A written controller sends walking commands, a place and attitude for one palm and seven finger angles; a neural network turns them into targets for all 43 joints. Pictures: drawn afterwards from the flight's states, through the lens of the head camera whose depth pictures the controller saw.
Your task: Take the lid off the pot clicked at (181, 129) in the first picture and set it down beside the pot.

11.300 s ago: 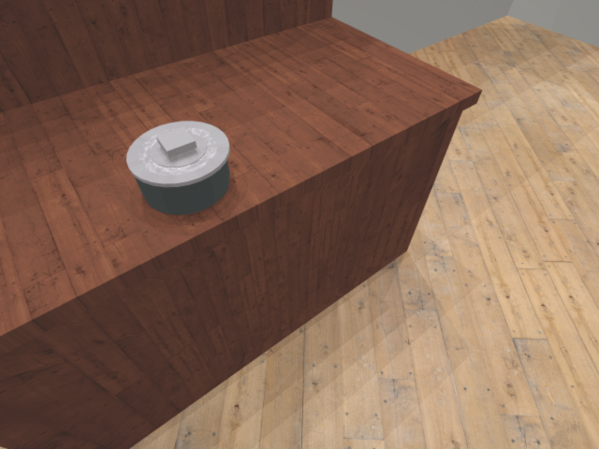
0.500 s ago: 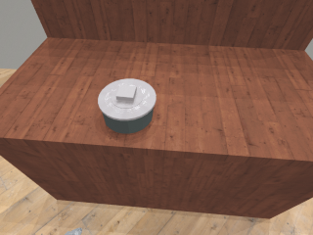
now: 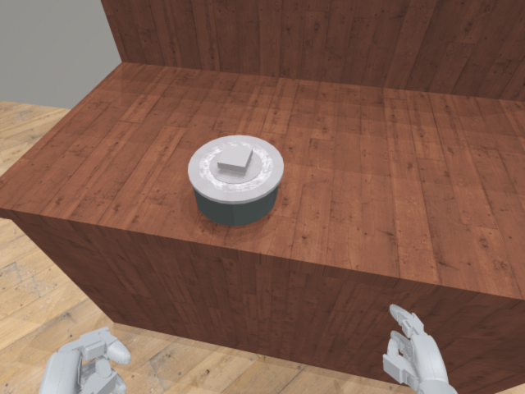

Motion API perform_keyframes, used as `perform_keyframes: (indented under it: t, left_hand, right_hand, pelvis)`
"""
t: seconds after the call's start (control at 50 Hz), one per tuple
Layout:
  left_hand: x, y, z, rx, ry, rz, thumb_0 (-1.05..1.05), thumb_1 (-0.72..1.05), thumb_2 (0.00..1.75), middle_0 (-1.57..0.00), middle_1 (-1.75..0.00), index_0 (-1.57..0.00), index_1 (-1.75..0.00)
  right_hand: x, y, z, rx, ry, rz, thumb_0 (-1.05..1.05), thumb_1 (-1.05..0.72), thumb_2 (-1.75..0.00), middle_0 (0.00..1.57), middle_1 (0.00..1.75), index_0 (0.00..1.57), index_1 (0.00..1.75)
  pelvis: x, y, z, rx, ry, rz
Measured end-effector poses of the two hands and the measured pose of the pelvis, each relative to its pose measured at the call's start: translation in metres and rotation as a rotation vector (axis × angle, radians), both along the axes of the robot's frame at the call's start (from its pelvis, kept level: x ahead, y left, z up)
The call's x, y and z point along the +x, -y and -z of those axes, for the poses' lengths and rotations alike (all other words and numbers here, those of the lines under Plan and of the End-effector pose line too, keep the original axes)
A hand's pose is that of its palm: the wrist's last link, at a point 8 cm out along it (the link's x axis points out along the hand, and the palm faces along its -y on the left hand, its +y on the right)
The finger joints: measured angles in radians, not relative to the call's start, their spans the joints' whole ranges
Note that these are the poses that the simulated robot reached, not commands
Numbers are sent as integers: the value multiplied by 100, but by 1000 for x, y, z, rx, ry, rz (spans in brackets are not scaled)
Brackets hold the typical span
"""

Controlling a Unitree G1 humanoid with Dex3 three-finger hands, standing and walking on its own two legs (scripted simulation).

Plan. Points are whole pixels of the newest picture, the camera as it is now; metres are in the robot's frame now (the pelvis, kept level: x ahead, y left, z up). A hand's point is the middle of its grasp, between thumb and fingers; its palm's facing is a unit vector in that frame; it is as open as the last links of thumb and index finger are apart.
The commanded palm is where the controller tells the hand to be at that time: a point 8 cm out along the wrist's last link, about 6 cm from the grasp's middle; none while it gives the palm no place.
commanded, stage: lift the closed hand beside the body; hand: left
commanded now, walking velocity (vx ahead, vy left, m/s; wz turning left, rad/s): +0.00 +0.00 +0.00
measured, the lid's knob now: (235, 158) +0.49 +0.11 +0.08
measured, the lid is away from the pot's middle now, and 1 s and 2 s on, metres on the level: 0.00 0.00 0.00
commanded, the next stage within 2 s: raise the hand higher, near the body in 0.02 s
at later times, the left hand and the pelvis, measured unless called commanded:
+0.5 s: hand (92, 334) +0.17 +0.24 +0.06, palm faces +0.24 -0.87 -0.42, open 3.1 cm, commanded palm +0.11 +0.28 +0.10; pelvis +0.01 +0.02 +0.00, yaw -2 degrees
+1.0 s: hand (69, 295) +0.19 +0.25 +0.13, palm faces +0.31 -0.85 -0.42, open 3.1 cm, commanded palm +0.14 +0.29 +0.15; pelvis +0.01 +0.03 +0.00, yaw -2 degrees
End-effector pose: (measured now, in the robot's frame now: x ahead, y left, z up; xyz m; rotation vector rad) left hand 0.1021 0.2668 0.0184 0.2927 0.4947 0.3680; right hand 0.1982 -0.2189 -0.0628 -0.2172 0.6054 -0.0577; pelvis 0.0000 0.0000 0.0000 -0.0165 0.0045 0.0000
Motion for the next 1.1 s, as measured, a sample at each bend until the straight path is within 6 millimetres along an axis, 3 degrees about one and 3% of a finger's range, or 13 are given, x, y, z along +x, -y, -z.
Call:
perform_keyframes:
  t: [0.14, 0.28, 0.48, 0.7, 0.86, 1.02, 1.1]
  left_hand:
    - [11, -8, -24, 65, 42, 28, 2, 90, 90, -125, -144, -124, -145]
    - [19, -12, -41, 111, 79, 76, 2, 90, 90, -129, -149, -128, -149]
    - [33, -17, -62, 129, 193, 119, 2, 90, 90, -130, -150, -129, -150]
    - [39, -21, -89, 151, 331, 147, 2, 90, 90, -130, -150, -129, -150]
    - [43, -25, -109, 188, 414, 155, 2, 90, 90, -130, -150, -130, -150]
    - [51, -24, -131, 235, 500, 172, 2, 89, 90, -130, -150, -130, -150]
    - [58, -17, -142, 668, 331, 320, 2, 88, 91, -130, -148, -129, -148]
  right_hand:
    - [-23, -15, 25, 54, -113, 25, 1, -90, -90, 21, 30, 20, 30]
    - [-36, -10, 32, 47, -144, 73, 1, -90, -90, 21, 30, 21, 30]
    - [-23, 0, 15, -7, -69, 100, 1, -90, -90, 21, 30, 20, 30]
    - [-5, -22, 1, 8, 1, 46, 1, -90, -90, 20, 30, 20, 30]
    - [-9, -38, 6, 38, -19, 9, 1, -90, -90, 21, 30, 20, 30]
    - [-21, -35, 13, 41, -50, 12, 1, -90, -90, 21, 30, 21, 30]
    - [-25, -26, 20, 24, -124, -17, 1, -90, -90, 21, 30, 20, 30]
  pelvis:
    - [7, -3, -1, -1, 4, 9]
    - [10, -8, -2, -2, 0, 23]
    - [12, -17, -2, -7, 8, 32]
    - [12, -25, -2, -11, 23, 32]
    - [10, -27, -2, -12, 31, 31]
    - [7, -26, -2, -11, 35, 34]
    - [3, -23, 1, -3, 3, 46]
